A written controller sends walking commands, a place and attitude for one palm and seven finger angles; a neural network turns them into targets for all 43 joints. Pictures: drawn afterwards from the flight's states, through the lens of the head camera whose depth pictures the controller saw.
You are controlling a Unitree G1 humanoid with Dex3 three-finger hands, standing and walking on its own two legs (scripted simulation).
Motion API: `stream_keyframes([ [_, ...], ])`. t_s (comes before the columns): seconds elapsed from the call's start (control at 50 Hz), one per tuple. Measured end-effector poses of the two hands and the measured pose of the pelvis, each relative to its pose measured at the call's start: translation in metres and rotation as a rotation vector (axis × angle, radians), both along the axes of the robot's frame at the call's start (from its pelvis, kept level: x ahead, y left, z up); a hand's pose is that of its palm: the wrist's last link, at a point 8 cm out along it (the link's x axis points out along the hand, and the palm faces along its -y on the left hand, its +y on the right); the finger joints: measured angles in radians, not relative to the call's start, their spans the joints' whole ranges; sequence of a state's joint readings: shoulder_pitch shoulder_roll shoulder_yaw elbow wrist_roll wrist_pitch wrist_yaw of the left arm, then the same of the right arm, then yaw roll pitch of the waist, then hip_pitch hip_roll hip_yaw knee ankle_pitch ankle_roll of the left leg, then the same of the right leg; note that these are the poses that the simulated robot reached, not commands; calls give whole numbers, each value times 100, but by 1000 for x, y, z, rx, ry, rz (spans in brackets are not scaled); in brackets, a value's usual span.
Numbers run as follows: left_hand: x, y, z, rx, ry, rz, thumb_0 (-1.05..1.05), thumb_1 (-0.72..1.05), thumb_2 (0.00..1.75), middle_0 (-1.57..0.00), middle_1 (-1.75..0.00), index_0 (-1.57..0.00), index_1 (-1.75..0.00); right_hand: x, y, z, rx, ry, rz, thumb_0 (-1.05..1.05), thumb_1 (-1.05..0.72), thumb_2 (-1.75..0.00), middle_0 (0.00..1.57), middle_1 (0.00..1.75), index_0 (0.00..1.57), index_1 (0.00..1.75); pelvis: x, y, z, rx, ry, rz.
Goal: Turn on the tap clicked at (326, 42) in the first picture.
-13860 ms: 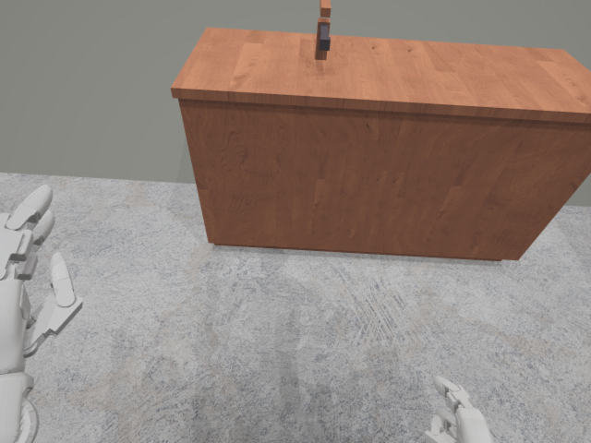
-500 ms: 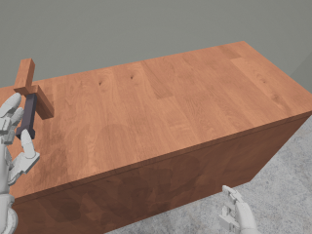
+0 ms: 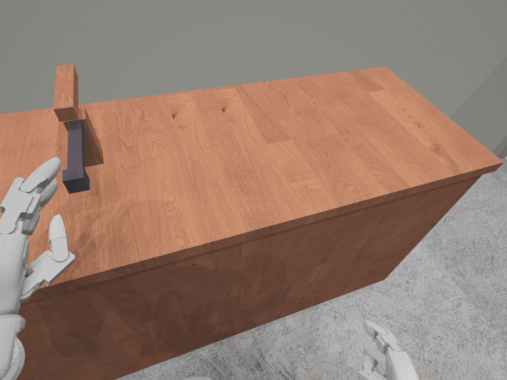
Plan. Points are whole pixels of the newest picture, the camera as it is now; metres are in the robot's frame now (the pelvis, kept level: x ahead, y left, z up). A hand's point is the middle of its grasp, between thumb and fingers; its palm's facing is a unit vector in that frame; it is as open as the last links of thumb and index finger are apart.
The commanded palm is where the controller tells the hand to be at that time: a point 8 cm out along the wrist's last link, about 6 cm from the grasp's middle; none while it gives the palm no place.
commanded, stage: come to a stop and stand still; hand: left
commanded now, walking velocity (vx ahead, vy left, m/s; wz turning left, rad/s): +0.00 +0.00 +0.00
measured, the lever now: (76, 180) +0.35 +0.31 +0.11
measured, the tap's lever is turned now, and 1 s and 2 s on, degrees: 0 0 0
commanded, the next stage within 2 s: look again from close up in 0.60 s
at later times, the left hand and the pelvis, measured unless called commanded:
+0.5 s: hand (14, 275) +0.18 +0.27 +0.17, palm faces +0.48 -0.79 -0.38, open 7.4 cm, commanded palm +0.12 +0.29 +0.18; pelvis -0.02 +0.00 -0.01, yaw +4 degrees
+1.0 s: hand (35, 259) +0.20 +0.26 +0.16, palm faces +0.41 -0.79 -0.44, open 7.4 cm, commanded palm +0.14 +0.29 +0.18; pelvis -0.01 +0.00 +0.00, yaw +2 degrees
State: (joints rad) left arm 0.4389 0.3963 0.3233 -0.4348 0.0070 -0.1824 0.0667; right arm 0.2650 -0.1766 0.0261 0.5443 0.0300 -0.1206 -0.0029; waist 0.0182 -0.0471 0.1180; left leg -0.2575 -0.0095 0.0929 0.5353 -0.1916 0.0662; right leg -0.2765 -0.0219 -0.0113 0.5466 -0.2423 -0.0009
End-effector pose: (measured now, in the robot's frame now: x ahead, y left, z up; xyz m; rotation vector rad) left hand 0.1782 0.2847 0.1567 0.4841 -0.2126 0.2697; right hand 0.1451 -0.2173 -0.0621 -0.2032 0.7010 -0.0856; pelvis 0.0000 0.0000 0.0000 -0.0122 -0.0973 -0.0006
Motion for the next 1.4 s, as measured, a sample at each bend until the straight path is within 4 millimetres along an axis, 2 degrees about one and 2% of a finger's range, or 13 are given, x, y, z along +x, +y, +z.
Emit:
stream_keyframes([
  [0.1,-15,31,35,37,-183,135,2,88,90,-22,-30,-22,-31,2,16,-5,13,2,87,1,-90,-90,20,30,20,30,-8,4,-2,-22,-18,30],
  [0.18,-25,30,50,29,-269,142,2,89,90,-21,-30,-21,-30,11,25,-5,30,-32,114,1,-90,-90,21,30,21,30,-10,8,-3,-22,-20,35],
  [0.4,-30,26,17,8,-87,130,1,89,90,-22,-30,-21,-30,19,28,-3,58,-71,111,1,-90,-90,21,30,20,30,-16,6,-4,-11,-22,64],
  [0.5,-45,21,22,21,-156,131,2,89,90,-22,-30,-21,-30,16,16,-11,3,-27,136,1,-90,-90,21,30,21,30,-18,1,-13,-6,-3,74],
  [0.58,-39,18,23,-10,-271,86,1,89,90,-22,-30,-21,-30,12,6,-19,-60,-6,94,1,-90,-90,21,30,21,30,-20,5,-26,-4,19,55],
  [0.7,-12,13,27,3,-186,78,1,89,90,-21,-30,-21,-30,-10,6,-17,22,3,11,1,-91,-90,20,30,20,30,-19,3,-10,27,16,41],
  [0.84,-15,-8,49,134,-141,1,1,89,90,-22,-30,-21,-30,-21,-5,-28,54,68,-3,1,-90,-90,21,30,20,30,-14,-4,-6,-13,53,50],
  [1.02,-22,15,21,20,-40,118,1,89,90,-22,-30,-21,-30,-12,-19,-15,-44,52,-29,1,-90,-90,20,30,20,30,-10,2,0,31,75,42],
  [1.06,-22,15,17,-15,-36,126,1,89,90,-22,-30,-21,-30,-6,-17,-11,-47,38,-29,1,-91,-90,20,30,20,30,-11,5,2,39,59,33],
  [1.12,-14,35,38,92,-131,109,2,88,90,-22,-30,-21,-31,2,-6,-9,-72,15,43,1,-91,-90,20,30,20,30,-17,9,0,14,64,43],
  [1.2,-8,51,52,52,-236,105,2,89,90,-22,-30,-21,-30,8,17,-2,-37,-25,64,1,-91,-90,20,30,20,30,-22,23,2,7,59,25],
  [1.32,-14,39,36,15,-146,2,1,89,90,-21,-30,-20,-30,12,52,5,33,-78,46,1,-90,-90,20,30,20,30,-12,44,5,30,68,6],
  [1.4,-17,53,23,4,-90,36,1,89,90,-22,-30,-21,-30,15,68,2,41,-44,72,1,-90,-90,20,30,20,30,-9,48,6,19,61,17],
])
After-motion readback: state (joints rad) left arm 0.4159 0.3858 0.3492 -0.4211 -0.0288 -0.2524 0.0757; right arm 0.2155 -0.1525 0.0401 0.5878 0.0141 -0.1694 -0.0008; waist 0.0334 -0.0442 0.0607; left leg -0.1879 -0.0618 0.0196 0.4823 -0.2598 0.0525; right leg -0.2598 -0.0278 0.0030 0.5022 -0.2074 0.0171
